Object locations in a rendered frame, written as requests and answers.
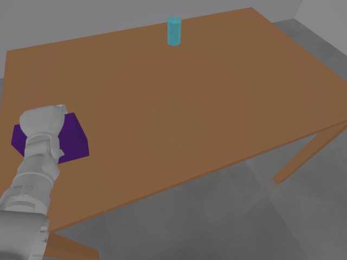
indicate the sponge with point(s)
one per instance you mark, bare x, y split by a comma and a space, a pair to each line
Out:
73, 141

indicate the left robot forearm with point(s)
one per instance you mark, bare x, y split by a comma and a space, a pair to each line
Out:
31, 187

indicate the left robot hand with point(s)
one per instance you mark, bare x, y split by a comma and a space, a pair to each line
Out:
44, 119

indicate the table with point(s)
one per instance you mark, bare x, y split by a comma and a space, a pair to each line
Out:
158, 116

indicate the left robot upper arm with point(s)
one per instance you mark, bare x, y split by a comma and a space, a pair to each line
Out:
23, 235

